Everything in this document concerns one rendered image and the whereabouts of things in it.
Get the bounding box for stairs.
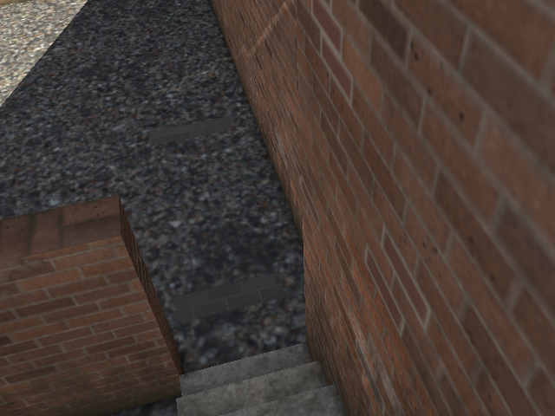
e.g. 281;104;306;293
176;342;358;416

